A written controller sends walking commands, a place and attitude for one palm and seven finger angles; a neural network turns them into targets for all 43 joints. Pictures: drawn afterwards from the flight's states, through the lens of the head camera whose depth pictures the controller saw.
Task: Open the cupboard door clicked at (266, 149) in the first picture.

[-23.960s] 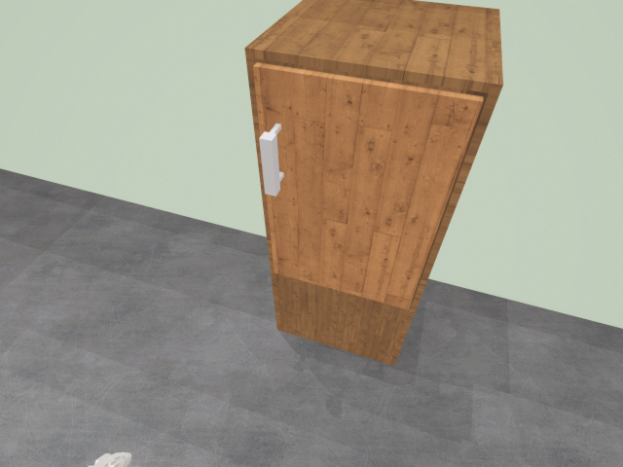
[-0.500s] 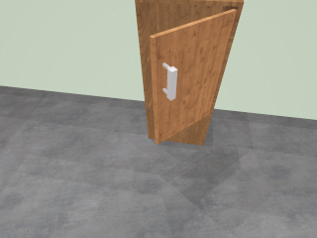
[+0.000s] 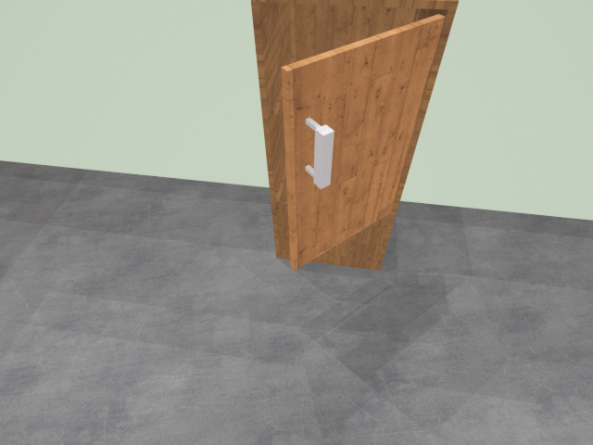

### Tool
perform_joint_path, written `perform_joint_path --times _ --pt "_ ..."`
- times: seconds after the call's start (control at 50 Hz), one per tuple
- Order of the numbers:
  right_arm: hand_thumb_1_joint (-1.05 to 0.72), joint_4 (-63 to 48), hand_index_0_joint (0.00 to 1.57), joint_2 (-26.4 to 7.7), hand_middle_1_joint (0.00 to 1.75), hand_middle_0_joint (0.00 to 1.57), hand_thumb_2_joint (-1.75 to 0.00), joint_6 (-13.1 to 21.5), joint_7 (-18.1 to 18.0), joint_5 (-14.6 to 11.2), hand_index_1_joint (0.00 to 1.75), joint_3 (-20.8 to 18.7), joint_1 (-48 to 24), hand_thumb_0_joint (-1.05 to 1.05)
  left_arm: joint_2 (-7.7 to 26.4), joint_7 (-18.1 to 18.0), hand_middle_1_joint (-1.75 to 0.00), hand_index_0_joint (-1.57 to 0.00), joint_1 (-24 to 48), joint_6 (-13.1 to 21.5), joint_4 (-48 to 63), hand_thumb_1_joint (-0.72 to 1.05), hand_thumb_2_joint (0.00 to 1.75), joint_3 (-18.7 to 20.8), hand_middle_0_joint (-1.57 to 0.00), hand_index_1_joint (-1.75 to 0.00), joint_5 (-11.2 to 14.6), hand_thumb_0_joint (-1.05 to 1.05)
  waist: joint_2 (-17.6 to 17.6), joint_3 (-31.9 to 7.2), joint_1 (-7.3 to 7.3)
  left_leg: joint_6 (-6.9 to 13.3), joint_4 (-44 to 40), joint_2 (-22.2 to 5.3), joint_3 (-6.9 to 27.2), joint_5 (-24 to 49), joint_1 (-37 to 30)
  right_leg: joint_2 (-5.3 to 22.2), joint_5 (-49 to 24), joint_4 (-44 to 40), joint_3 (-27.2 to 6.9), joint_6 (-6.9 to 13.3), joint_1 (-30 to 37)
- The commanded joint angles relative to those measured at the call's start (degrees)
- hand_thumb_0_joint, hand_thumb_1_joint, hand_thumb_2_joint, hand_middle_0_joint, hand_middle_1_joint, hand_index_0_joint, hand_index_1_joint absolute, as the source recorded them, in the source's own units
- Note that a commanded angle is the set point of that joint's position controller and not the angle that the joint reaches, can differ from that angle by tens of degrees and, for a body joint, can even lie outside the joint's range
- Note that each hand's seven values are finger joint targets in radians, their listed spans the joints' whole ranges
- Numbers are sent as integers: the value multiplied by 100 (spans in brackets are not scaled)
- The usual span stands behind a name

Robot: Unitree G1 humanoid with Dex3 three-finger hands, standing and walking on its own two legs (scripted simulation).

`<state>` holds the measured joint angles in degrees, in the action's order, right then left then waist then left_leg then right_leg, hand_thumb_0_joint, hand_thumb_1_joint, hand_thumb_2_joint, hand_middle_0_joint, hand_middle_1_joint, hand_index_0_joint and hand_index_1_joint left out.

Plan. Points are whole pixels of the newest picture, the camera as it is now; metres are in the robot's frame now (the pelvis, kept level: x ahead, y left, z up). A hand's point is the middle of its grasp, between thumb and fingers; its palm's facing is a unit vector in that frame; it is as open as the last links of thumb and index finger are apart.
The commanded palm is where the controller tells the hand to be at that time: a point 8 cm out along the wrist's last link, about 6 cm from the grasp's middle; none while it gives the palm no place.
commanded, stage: look to check the result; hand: left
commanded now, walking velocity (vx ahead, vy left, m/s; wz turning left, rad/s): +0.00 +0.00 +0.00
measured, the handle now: (316, 153) +0.63 -0.01 +0.02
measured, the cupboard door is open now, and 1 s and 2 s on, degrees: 44 44 44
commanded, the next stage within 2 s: walk to a spot facing it in 0.56 s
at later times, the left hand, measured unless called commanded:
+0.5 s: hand out of the picture +0.09 +0.21 -0.16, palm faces +0.00 -0.95 -0.30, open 7.4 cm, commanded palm none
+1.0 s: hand out of the picture +0.10 +0.18 -0.17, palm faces -0.10 -0.96 -0.26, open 7.4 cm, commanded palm none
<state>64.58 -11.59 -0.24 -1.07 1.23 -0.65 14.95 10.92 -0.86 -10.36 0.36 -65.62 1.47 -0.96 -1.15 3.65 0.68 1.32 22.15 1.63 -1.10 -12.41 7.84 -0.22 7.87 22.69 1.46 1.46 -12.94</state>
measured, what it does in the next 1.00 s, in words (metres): stands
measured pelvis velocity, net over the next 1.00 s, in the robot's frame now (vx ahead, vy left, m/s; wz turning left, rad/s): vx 0.02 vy -0.02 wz -0.12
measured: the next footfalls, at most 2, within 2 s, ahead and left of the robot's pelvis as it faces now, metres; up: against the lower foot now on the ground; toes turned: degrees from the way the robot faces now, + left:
left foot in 1.72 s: +0.14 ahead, +0.07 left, +0.00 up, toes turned -34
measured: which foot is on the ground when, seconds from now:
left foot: down 0.00-1.00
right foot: down 0.00-1.00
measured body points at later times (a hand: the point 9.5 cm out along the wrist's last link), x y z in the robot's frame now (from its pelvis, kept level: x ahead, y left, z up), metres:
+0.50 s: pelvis +0.02 -0.01 +0.00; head +0.04 -0.02 +0.45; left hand +0.09 +0.26 -0.14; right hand +0.08 -0.27 -0.15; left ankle +0.00 +0.10 -0.74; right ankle +0.05 -0.10 -0.74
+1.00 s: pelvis +0.02 -0.02 -0.01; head +0.06 -0.03 +0.44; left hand +0.11 +0.23 -0.15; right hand +0.04 -0.27 -0.16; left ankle +0.00 +0.10 -0.74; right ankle +0.05 -0.10 -0.74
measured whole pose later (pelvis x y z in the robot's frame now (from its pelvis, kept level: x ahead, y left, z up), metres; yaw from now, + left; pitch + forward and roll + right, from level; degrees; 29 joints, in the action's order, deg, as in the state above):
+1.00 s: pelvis +0.02 -0.02 -0.01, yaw -7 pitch -1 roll +1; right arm 58.6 -12.3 -2.0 -1.8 1.3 -1.6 10.3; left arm 13.0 0.1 -8.8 -2.9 -60.2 2.9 -1.3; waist 0.3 5.4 0.1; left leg -0.3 27.1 -1.5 -7.2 -18.1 7.9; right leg -4.0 12.5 31.3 -4.0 2.8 -17.2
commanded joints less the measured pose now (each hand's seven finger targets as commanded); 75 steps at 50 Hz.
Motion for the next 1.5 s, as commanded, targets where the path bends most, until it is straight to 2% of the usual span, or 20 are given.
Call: perform_joint_path --times 0.0,0.68,0.74,0.82,0.92,0.96,0.98,1.0,1.02,1.06,1.1,1.12,1.14,1.16,1.18,1.2,1.26,1.3,1.36,1.48 --pt "-90 -173 20 -791 30 20 -90 109 -61 3 30 -109 133 0 973 -62 -30 -20 -33 97 229 90 90 152 -20 -30 29 0 101 -137 -37 106 -596 -708 634 82 385 627 276 -485 -675 183 351" --pt "-90 -221 20 -1438 30 20 -90 130 -31 0 30 -112 -663 0 1575 -40 -30 -20 581 185 333 90 90 161 -20 -30 38 0 91 -474 -17 4 -682 -806 511 918 -243 709 -1023 -581 -763 202 752" --pt "-90 -200 20 -872 30 20 -90 31 -73 1 30 -42 -307 0 1093 -66 -30 -20 352 33 344 90 90 120 -20 -30 36 0 184 -502 24 -87 -330 -846 216 977 -278 703 -1535 -274 -850 156 566" --pt "-90 -440 20 -984 30 20 -90 -65 -123 -8 30 -161 -171 0 1212 -37 -30 -20 246 -105 562 90 90 240 -20 -30 7 0 302 -441 20 -80 15 -850 -30 522 -198 660 -1532 -40 -1126 220 234" --pt "-90 -796 20 -1103 30 20 -90 -118 -167 8 30 -312 -147 0 1108 32 -30 -20 296 -216 962 90 90 323 -20 -30 -19 0 20 -274 48 126 -10 -1246 168 178 -229 279 -1007 617 -1087 168 -544" --pt "-90 -895 20 -1230 30 20 -90 -106 -184 47 30 -379 -169 0 979 89 -30 -20 310 -267 1131 90 90 342 -20 -30 -26 0 -507 -125 17 446 -399 -1824 653 191 -118 -35 -84 1565 -728 67 -928" --pt "-90 -945 20 -1257 30 20 -90 -70 -191 66 30 -408 -223 0 888 115 -30 -20 314 -296 1202 90 90 363 -20 -30 -25 0 -868 -78 -23 732 -604 -2258 873 754 -96 -135 1248 2423 -457 -7 -1138" --pt "-90 -989 20 -1232 30 20 -90 -49 -198 91 30 -396 -254 0 860 122 -30 -20 330 -331 1288 90 90 391 -20 -30 -27 0 -955 -19 -38 972 -644 -2505 945 1312 -93 -74 2012 3118 -383 -66 -1335" --pt "-90 -1059 20 -1180 30 20 -90 -31 -205 94 30 -377 -334 0 841 125 -30 -20 266 -341 1322 90 90 418 -20 -30 -19 0 -962 -19 -118 1037 -528 -2547 842 1649 -103 69 2151 3365 -499 -76 -1422" --pt "-90 -1183 20 -1144 30 20 -90 -12 -201 125 30 -397 -529 0 717 167 -30 -20 131 -317 1372 90 90 413 -20 -30 -6 0 -710 -55 -230 847 -76 -2379 304 2238 -16 229 2109 2765 -378 -54 -1035" --pt "-90 -1229 20 -1215 30 20 -90 -48 -182 96 30 -427 -671 0 700 196 -30 -20 -443 -259 1264 90 90 451 -20 -30 -9 0 -381 -311 -467 364 831 -1957 -256 1923 143 157 1122 1453 -98 -63 -97" --pt "-90 -1318 20 -1126 30 20 -90 -87 -160 8 30 -445 -719 0 1005 166 -30 -20 -879 -184 1152 90 90 527 -20 -30 -53 0 713 -423 -667 -11 2056 -1321 -614 910 633 367 -424 224 -760 72 476" --pt "-90 -1542 20 -650 30 20 -90 -105 -129 -73 30 -397 -699 0 1687 39 -30 -20 -1086 -128 1149 90 90 670 -20 -30 -109 0 2573 -390 -663 -393 3672 -242 -788 -2231 2144 1876 -2188 -592 -3335 586 1024" --pt "-90 -1507 20 -785 30 20 -90 -199 -116 -70 30 -400 -733 0 1657 -41 -30 -20 -1126 -143 1142 90 90 655 -20 -30 3 0 2036 -311 -627 -333 4392 -321 105 -2471 2230 1989 -2115 -637 -3455 913 763" --pt "-90 -1483 20 -735 30 20 -90 -224 -49 -85 30 -402 -642 0 1633 -36 -30 -20 -785 -171 1263 90 90 623 -20 -30 7 0 1557 -105 -418 -304 4671 -490 237 -2155 2301 1906 -270 -772 -3246 1195 259" --pt "-90 -1477 20 -743 30 20 -90 -222 -42 -53 30 -428 -871 0 1330 -56 -30 -20 -426 -175 1430 90 90 602 -20 -30 -11 0 1086 49 -312 -337 4757 -512 347 -1617 2442 1505 212 -805 -3283 1079 30" --pt "-90 -1428 20 -594 30 20 -90 -195 -42 -42 30 -392 -784 0 1147 -96 -30 -20 -393 -90 1487 90 90 559 -20 -30 -5 0 518 -544 -181 -426 4443 -519 372 -1086 2321 1210 -963 -424 -2679 898 521" --pt "-90 -1460 20 -524 30 20 -90 -196 -56 -60 30 -377 -872 0 1163 -93 -30 -20 -607 -72 1428 90 90 562 -20 -30 -7 0 456 -796 -245 -468 4080 -423 315 -1065 2289 1065 -1634 -249 -2540 848 889" --pt "-90 -1532 20 -537 30 20 -90 -202 -89 -79 30 -384 -1022 0 1152 -92 -30 -20 -830 -85 1366 90 90 577 -20 -30 -2 0 726 -865 -335 -505 3844 -341 337 -943 2487 935 -2137 -196 -2567 642 1325" --pt "-90 -1747 20 -561 30 20 -90 -162 -111 -99 30 -386 -1367 0 1195 -75 -30 -20 -889 -125 1450 90 90 603 -20 -30 -55 0 830 -699 -378 -492 3244 -241 409 -1133 2306 958 -2058 -176 -2988 927 1051"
